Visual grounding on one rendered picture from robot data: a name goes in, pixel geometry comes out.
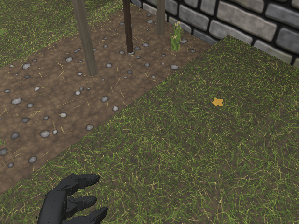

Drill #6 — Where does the robot left hand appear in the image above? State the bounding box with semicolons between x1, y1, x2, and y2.
36;173;108;224

